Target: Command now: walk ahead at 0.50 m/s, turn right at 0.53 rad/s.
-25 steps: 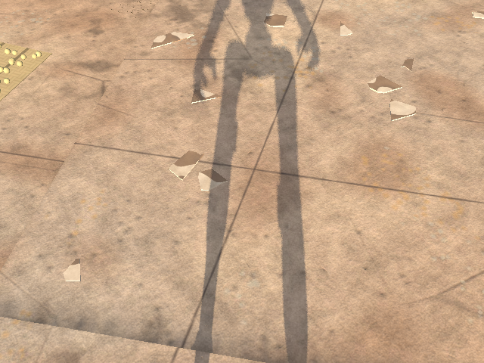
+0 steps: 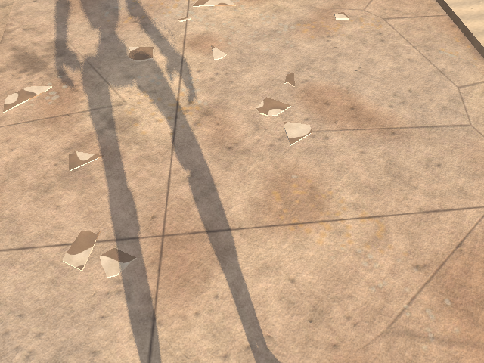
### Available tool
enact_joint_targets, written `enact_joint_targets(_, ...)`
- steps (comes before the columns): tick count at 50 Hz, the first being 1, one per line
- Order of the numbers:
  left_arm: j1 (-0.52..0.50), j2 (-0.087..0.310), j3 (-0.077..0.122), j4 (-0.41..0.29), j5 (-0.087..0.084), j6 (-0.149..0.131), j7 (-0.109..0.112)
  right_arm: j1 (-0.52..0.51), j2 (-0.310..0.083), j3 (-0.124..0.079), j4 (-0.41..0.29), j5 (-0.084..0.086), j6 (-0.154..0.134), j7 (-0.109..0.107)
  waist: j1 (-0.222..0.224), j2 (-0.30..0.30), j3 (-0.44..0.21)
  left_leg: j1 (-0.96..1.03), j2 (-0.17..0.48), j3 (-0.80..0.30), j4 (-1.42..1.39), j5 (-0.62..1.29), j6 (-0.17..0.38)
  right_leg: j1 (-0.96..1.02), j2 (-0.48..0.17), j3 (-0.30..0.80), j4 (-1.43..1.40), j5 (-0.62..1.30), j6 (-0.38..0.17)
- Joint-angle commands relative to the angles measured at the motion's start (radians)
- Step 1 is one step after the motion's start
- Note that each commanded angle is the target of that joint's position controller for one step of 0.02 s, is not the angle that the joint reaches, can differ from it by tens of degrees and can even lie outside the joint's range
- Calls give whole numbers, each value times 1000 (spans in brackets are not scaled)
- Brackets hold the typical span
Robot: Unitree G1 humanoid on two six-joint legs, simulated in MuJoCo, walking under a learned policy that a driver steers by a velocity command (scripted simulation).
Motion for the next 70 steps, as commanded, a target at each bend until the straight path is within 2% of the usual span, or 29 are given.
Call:
enact_joint_targets(1,-25,8,-6,-68,3,-13,-21,-89,-165,-39,-65,4,-14,-12,21,96,9,-30,266,-76,-157,223,149,35,-19,-12,-148,154,-3)
enact_joint_targets(7,-152,39,5,-127,-6,-13,-54,-30,-192,-55,-34,30,15,-20,-11,85,60,176,315,-1,-69,243,107,-45,-17,-28,-285,187,-46)
enact_joint_targets(10,-110,72,24,-138,5,-4,-59,-44,-234,-70,-37,51,34,-19,36,116,12,186,323,35,99,573,84,120,59,-125,-299,5,-93)
enact_joint_targets(12,164,154,76,-61,-2,4,-42,-80,-219,-65,-47,61,42,-11,189,76,-126,71,256,82,498,637,34,487,152,-172,-371,36,-156)
enact_joint_targets(13,258,297,122,-28,-3,6,-26,-20,-145,-38,-103,40,32,-6,180,-159,-225,-359,138,111,896,302,-42,873,-17,179,-431,-146,-300)
enact_joint_targets(14,238,266,106,-42,-8,-5,-28,-85,-110,-18,-125,20,0,2,163,-236,-287,-564,19,-94,1082,-355,-44,957,-113,529,-596,-264,-351)
enact_joint_targets(15,215,203,74,-56,0,-25,-41,-174,-162,-24,-165,46,-27,14,176,-175,-245,-640,52,-198,1092,-367,-3,911,-146,554,-667,-230,-320)
enact_joint_targets(16,174,169,62,-63,5,-39,-48,-203,-158,-23,-165,58,-37,14,151,-64,-181,-645,80,-215,1036,-312,23,841,-128,487,-657,-140,-291)
enact_joint_targets(17,119,139,55,-67,-2,-44,-50,-206,-151,-24,-161,41,-40,10,113,11,-122,-629,105,-221,945,-266,22,752,-103,411,-645,-32,-273)
enact_joint_targets(20,30,107,41,-97,17,-54,-25,-181,-139,-25,-138,22,-29,14,57,-1,-93,-495,127,-223,745,-150,2,587,-56,319,-676,73,-262)
enact_joint_targets(26,87,151,60,-55,3,-56,29,-357,-82,4,-188,0,-37,40,105,-24,-9,-312,17,-191,230,393,-43,360,48,189,-696,-26,-199)
enact_joint_targets(31,137,75,44,-5,9,-63,52,-353,-107,11,-193,-6,-50,54,104,-23,2,-312,52,-262,150,532,0,432,33,206,-492,-65,-143)
enact_joint_targets(33,98,57,39,-7,26,-54,58,-229,-113,8,-139,-8,-53,52,38,-22,-44,-229,66,-251,118,528,9,457,41,172,-341,0,-124)
enact_joint_targets(34,86,14,27,-4,34,-52,54,-114,-115,3,-83,-9,-52,50,-7,7,-90,-102,73,-233,109,574,12,422,84,119,-194,2,-103)
enact_joint_targets(35,144,-37,13,0,44,-56,42,-40,-150,-1,-51,-22,-51,54,-9,195,-171,88,158,-280,179,1010,51,293,205,7,142,-333,-51)
enact_joint_targets(36,318,-35,4,26,14,-52,30,-49,-132,16,-56,-32,-40,54,69,318,-254,313,330,-519,264,1220,200,83,202,59,371,-603,-1)
enact_joint_targets(38,325,79,20,27,2,-35,29,-101,-145,5,-64,12,-15,63,81,205,-285,298,360,-663,229,865,280,-25,113,81,425,-489,53)
enact_joint_targets(39,223,105,29,3,0,-16,40,-184,-139,6,-97,17,5,56,80,115,-231,147,345,-710,137,466,283,-15,77,71,358,-384,72)
enact_joint_targets(42,91,105,36,-41,28,37,64,-246,-173,-4,-119,-2,42,32,82,133,-104,-152,254,-679,18,110,233,86,68,62,161,-331,74)
enact_joint_targets(46,45,33,18,-41,35,20,71,-187,-184,-25,-110,14,68,-6,56,175,-179,-155,166,-571,29,167,185,219,123,38,-77,-225,67)
enact_joint_targets(51,-33,30,11,-59,24,5,56,-164,-176,-37,-119,30,106,-28,34,181,-144,-158,141,-623,29,20,168,271,160,46,-257,-167,75)
enact_joint_targets(54,11,44,16,-46,17,-16,40,-173,-168,-36,-133,37,124,-38,80,189,-120,-187,103,-641,86,47,131,411,162,27,-501,-44,51)
enact_joint_targets(55,32,83,26,-43,23,-21,40,-150,-143,-28,-135,38,127,-41,83,158,-129,-249,67,-615,141,-6,90,517,89,62,-567,16,24)
enact_joint_targets(56,38,162,41,-54,47,-16,49,-119,-92,-13,-147,34,125,-40,57,-25,-154,-376,-17,-495,325,-210,29,620,-117,247,-600,104,-70)
enact_joint_targets(57,18,188,47,-58,84,-6,44,-115,-114,-22,-174,37,115,-39,41,-219,-130,-489,-130,-321,543,-437,-24,560,-262,435,-635,279,-221)
enact_joint_targets(59,-72,94,20,-93,64,-9,46,-55,-209,-57,-135,30,114,-32,16,-96,-114,-501,-54,-319,819,-379,-75,522,-229,310,-596,348,-227)
enact_joint_targets(61,-114,75,12,-98,37,-8,45,-33,-178,-55,-116,29,142,-42,13,-71,-81,-541,-39,-297,915,-282,-113,528,-151,181,-573,350,-175)
enact_joint_targets(65,-59,97,17,-78,42,9,52,-126,-121,-31,-187,41,153,-27,61,-109,-74,-549,1,-226,798,-199,-151,574,-131,79,-584,385,-203)
enact_joint_targets(70,-64,158,38,-78,35,21,46,-162,-121,-19,-239,34,154,-2,79,-135,-108,-370,39,-153,564,-197,-124,544,-170,16,-579,361,-208)
Next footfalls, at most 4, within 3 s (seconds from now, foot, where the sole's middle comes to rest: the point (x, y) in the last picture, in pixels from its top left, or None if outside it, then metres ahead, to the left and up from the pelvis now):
0.22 right None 0.27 -0.17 -0.78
0.68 left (265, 326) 0.60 -0.07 -0.82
1.10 right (341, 347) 0.53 -0.28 -0.82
1.52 left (247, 348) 0.54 -0.01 -0.82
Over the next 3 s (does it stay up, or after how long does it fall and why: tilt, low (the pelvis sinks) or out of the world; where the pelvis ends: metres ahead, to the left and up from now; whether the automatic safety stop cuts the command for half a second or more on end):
stays up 0.60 -0.09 -0.06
